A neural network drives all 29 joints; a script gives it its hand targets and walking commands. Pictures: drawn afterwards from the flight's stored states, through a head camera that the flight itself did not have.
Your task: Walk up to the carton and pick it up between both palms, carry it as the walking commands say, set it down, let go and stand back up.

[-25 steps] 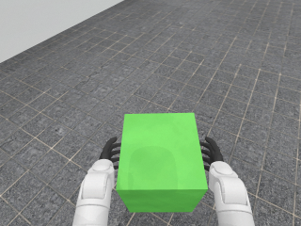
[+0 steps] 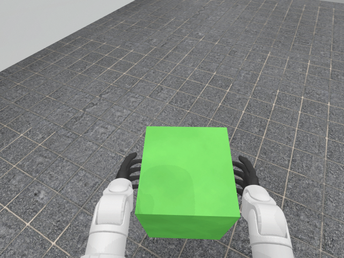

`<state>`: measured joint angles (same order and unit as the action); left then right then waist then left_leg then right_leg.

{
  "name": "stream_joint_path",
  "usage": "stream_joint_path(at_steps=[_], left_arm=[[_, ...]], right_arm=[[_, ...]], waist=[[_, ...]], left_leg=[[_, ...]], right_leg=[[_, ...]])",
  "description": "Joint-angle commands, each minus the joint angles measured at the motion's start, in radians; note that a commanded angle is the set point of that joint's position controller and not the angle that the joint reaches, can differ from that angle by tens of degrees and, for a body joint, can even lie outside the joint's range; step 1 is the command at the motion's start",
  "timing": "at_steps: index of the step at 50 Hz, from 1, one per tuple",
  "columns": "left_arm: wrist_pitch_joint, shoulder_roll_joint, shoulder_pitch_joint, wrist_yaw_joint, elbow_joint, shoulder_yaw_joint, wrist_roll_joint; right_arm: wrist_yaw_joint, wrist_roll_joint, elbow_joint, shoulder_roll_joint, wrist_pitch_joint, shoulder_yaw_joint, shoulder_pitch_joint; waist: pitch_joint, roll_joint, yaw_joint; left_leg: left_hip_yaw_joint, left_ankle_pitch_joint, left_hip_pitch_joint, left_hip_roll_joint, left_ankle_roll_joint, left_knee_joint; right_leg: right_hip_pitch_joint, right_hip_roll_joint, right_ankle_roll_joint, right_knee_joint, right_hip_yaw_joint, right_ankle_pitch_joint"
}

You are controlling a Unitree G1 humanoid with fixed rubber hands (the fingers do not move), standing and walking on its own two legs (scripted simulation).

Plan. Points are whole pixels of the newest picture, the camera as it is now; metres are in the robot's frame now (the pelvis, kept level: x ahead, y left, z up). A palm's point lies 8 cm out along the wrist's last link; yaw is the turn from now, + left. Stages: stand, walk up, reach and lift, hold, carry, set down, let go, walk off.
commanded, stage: carry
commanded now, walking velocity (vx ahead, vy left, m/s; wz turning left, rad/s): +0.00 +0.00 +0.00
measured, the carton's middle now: (185, 186) +0.32 -0.03 -0.05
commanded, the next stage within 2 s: none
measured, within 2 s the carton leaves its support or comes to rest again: neither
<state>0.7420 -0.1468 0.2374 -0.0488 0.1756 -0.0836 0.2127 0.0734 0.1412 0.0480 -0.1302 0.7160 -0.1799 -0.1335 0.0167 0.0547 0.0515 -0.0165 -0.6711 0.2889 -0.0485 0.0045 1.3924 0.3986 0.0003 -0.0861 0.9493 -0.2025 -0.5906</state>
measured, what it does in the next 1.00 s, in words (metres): walks ahead: left foot, then right foot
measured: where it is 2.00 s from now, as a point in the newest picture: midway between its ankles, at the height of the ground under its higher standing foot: (171, 135)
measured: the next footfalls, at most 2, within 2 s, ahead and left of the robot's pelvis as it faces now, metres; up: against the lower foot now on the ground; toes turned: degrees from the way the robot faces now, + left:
left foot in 0.18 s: +0.29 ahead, +0.08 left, +0.00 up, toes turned -2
right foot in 0.52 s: +0.41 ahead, -0.09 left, +0.00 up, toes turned -11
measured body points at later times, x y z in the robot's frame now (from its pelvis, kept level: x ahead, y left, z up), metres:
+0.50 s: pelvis +0.33 +0.02 +0.03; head +0.36 -0.02 +0.47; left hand +0.65 +0.09 +0.04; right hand +0.59 -0.19 +0.04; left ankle +0.25 +0.08 -0.68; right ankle +0.35 -0.09 -0.68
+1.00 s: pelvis +0.56 -0.01 +0.03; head +0.57 -0.02 +0.48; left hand +0.86 +0.12 +0.08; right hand +0.85 -0.17 +0.07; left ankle +0.43 +0.09 -0.65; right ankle +0.49 -0.09 -0.68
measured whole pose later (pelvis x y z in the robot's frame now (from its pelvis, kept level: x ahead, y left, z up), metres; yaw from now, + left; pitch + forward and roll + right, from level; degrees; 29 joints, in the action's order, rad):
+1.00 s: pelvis +0.56 -0.01 +0.03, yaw -2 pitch +4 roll -2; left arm 0.89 -0.13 0.15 -0.13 -0.08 -0.08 0.07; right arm 0.08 0.10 -0.10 -0.13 0.84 -0.13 -0.13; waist 0.06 0.06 -0.01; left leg 0.02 -0.50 0.25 0.02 0.01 0.85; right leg 0.27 0.00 -0.05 0.66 -0.17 -0.46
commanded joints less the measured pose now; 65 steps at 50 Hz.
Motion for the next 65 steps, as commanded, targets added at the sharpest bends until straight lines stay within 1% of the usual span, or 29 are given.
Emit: stream_joint_path(at_steps=[1,4,7,8,9,10,13,17,23,25,27,29,31,35,36,37,38,39,45,47,49,51,55,58,59,60,61,63,65], left_arm=[[-0.1,-0.894,0.374,0.178,-0.189,0.518,-0.206],[-0.124,-0.891,0.558,0.192,-0.313,0.637,-0.306],[-0.11,-0.881,0.616,0.2,-0.413,0.707,-0.363],[-0.093,-0.878,0.597,0.199,-0.384,0.704,-0.374],[-0.078,-0.874,0.608,0.205,-0.372,0.723,-0.394],[-0.074,-0.873,0.626,0.216,-0.393,0.75,-0.409],[-0.073,-0.874,0.544,0.229,-0.311,0.71,-0.399],[-0.068,-0.892,0.429,0.237,-0.225,0.647,-0.35],[-0.101,-0.863,0.391,0.226,-0.271,0.597,-0.32],[-0.095,-0.841,0.373,0.215,-0.27,0.559,-0.291],[-0.085,-0.807,0.362,0.203,-0.237,0.521,-0.264],[-0.081,-0.84,0.287,0.186,-0.15,0.494,-0.209],[-0.072,-0.852,0.32,0.185,-0.104,0.458,-0.177],[-0.069,-0.844,0.473,0.192,-0.206,0.537,-0.259],[-0.068,-0.838,0.501,0.193,-0.239,0.558,-0.279],[-0.062,-0.832,0.511,0.198,-0.266,0.583,-0.294],[-0.061,-0.855,0.582,0.206,-0.308,0.617,-0.311],[-0.063,-0.873,0.611,0.215,-0.341,0.637,-0.318],[0.019,-0.861,0.623,0.235,-0.438,0.698,-0.441],[0.071,-0.867,0.539,0.235,-0.494,0.71,-0.479],[0.15,-0.908,0.471,0.218,-0.617,0.773,-0.538],[0.217,-0.917,0.348,0.195,-0.564,0.712,-0.472],[0.312,-0.852,0.326,0.183,-0.63,0.718,-0.452],[0.348,-0.815,0.4,0.182,-0.694,0.743,-0.47],[0.361,-0.806,0.426,0.184,-0.716,0.758,-0.473],[0.375,-0.804,0.452,0.19,-0.709,0.77,-0.481],[0.388,-0.795,0.494,0.198,-0.704,0.778,-0.508],[0.411,-0.821,0.536,0.211,-0.644,0.757,-0.55],[0.424,-0.895,0.554,0.209,-0.677,0.767,-0.594]], right_arm=[[-0.289,-0.345,-0.167,-0.887,-0.062,0.805,-0.689],[-0.27,-0.273,-0.044,-0.869,-0.076,0.703,-0.509],[-0.25,-0.214,-0.045,-0.882,-0.063,0.665,-0.4],[-0.246,-0.207,-0.038,-0.88,-0.056,0.653,-0.388],[-0.234,-0.204,-0.023,-0.852,-0.057,0.63,-0.409],[-0.223,-0.198,-0.061,-0.833,-0.061,0.613,-0.427],[-0.227,-0.177,-0.045,-0.868,-0.056,0.623,-0.367],[-0.23,-0.196,-0.024,-0.917,-0.057,0.672,-0.392],[-0.239,-0.289,-0.175,-0.929,-0.062,0.813,-0.544],[-0.241,-0.304,-0.165,-0.908,-0.045,0.814,-0.552],[-0.245,-0.313,-0.141,-0.897,-0.031,0.812,-0.605],[-0.267,-0.347,-0.173,-0.887,-0.024,0.853,-0.665],[-0.278,-0.338,-0.102,-0.903,-0.02,0.823,-0.667],[-0.263,-0.26,0.034,-0.902,-0.006,0.699,-0.527],[-0.259,-0.245,0.046,-0.901,-0.005,0.68,-0.506],[-0.255,-0.23,0.07,-0.9,-0.006,0.661,-0.459],[-0.248,-0.225,0.061,-0.901,-0.012,0.651,-0.46],[-0.241,-0.185,0.081,-0.91,-0.017,0.634,-0.402],[-0.215,-0.234,-0.104,-0.931,0.044,0.649,-0.463],[-0.197,-0.296,-0.237,-0.932,0.09,0.733,-0.473],[-0.201,-0.441,-0.499,-0.952,0.188,0.914,-0.583],[-0.212,-0.48,-0.543,-0.933,0.261,0.945,-0.599],[-0.221,-0.478,-0.478,-0.903,0.36,0.904,-0.484],[-0.222,-0.461,-0.435,-0.923,0.405,0.867,-0.428],[-0.228,-0.446,-0.416,-0.925,0.418,0.858,-0.404],[-0.229,-0.432,-0.38,-0.92,0.427,0.832,-0.393],[-0.226,-0.438,-0.377,-0.919,0.431,0.83,-0.399],[-0.222,-0.435,-0.404,-0.946,0.451,0.814,-0.477],[-0.217,-0.486,-0.448,-0.992,0.458,0.833,-0.538]], waist=[[0.157,-0.155,-0.116],[0.289,-0.063,-0.081],[0.439,-0.108,-0.02],[0.522,-0.111,0.017],[0.568,0.193,0.012],[0.619,0.325,-0.01],[0.481,0.144,-0.017],[0.41,0.048,-0.015],[0.387,0.022,-0.027],[0.495,-0.025,-0.064],[0.579,-0.388,-0.076],[0.452,-0.339,-0.098],[0.301,-0.2,-0.072],[0.345,-0.207,-0.029],[0.415,-0.145,-0.02],[0.473,0.043,-0.009],[0.479,0.251,0.003],[0.427,0.309,-0.01],[0.335,0.181,-0.046],[0.492,-0.015,-0.072],[0.43,-0.479,-0.074],[0.305,-0.36,-0.089],[0.297,-0.25,-0.086],[0.406,-0.175,-0.032],[0.449,-0.043,-0.009],[0.471,0.23,-0.012],[0.446,0.285,-0.025],[0.243,0.024,-0.016],[0.257,0.066,-0.023]], left_leg=[[-0.045,-0.167,0.771,-0.017,0.023,0.176],[-0.013,-0.009,0.764,0.046,0.061,-0.135],[0.176,0.669,-0.017,-0.031,0.044,-0.781],[0.118,0.981,-0.271,0.017,0.081,-0.874],[-0.278,1.882,-0.46,0.271,0.208,-0.803],[-0.47,2.26,-0.546,0.411,0.316,-0.765],[-0.399,1.85,-0.456,0.361,0.29,-0.842],[-0.352,1.808,-0.522,0.344,0.288,-0.778],[-0.135,1.699,-0.363,0.229,0.138,-0.759],[-0.028,1.467,-0.139,0.181,0.062,-0.584],[0.059,0.146,0.236,-0.021,-0.042,-0.191],[-0.011,0.055,0.345,-0.002,-0.002,-0.196],[-0.003,0.065,0.327,0.048,-0.002,-0.395],[0.062,0.327,0.087,0.038,0.003,-0.866],[0.033,0.729,-0.125,0.058,0.012,-0.925],[-0.11,1.425,-0.375,0.179,0.087,-0.809],[-0.234,2.067,-0.528,0.331,0.191,-0.777],[-0.242,2.118,-0.504,0.354,0.245,-0.771],[-0.088,1.655,-0.431,0.251,0.11,-0.819],[0.041,1.223,-0.086,0.157,0.028,-0.563],[0.114,0.127,0.418,-0.018,-0.027,-0.294],[0.091,0.05,0.589,0.022,-0.01,-0.458],[0.12,0.183,0.509,0.023,0.009,-0.644],[0.176,0.604,-0.103,-0.019,0.046,-0.994],[-0.001,0.78,-0.384,0.09,0.106,-0.989],[-0.372,1.153,-0.616,0.332,0.243,-0.992],[-0.535,1.344,-0.701,0.423,0.321,-1.009],[-0.395,1.41,-0.625,0.403,0.244,-1.013],[-0.348,1.232,-0.628,0.432,0.276,-1.036]], right_leg=[[-0.675,0.292,-0.268,-0.348,0.667,1.74],[-0.749,0.247,-0.153,-0.307,0.497,1.497],[-0.308,0.08,-0.026,-0.14,0.166,1.317],[-0.221,0.06,0.028,0.021,0.12,1.099],[-0.037,-0.068,0.113,0.286,0.115,0.352],[0.005,-0.129,0.115,0.403,0.195,0.016],[0.14,-0.06,0.105,0.478,0.262,0.051],[0.319,0.001,0.103,0.294,0.241,-0.001],[0.104,-0.025,0.072,-0.236,0.108,0.246],[-0.314,0.006,0.031,-0.415,0.144,0.738],[-0.741,0.364,-0.214,-0.329,0.486,1.961],[-0.662,0.353,-0.276,-0.362,0.56,1.846],[-0.504,0.306,-0.214,-0.397,0.483,1.659],[-0.431,0.227,-0.087,-0.277,0.262,1.589],[-0.324,0.181,-0.025,-0.189,0.184,1.447],[-0.089,0.106,0.054,-0.056,0.139,1.056],[0.101,0.011,0.1,0.046,0.118,0.334],[0.133,-0.022,0.077,0.032,0.129,-0.019],[0.057,-0.024,0.045,-0.38,0.053,0.2],[-0.504,0.089,-0.038,-0.474,0.207,0.782],[-0.869,0.377,-0.265,-0.492,0.595,1.623],[-0.921,0.351,-0.211,-0.487,0.549,1.785],[-0.909,0.31,-0.07,-0.469,0.361,1.577],[-0.549,0.187,0.06,-0.255,0.04,1.488],[-0.268,0.125,0.12,-0.078,0.006,1.199],[0.055,-0.008,0.142,0.176,0.021,0.486],[0.194,-0.035,0.101,0.293,0.157,0.012],[0.354,0.009,0.08,0.301,0.183,0.054],[0.46,0.106,0.087,0.213,0.219,0.027]])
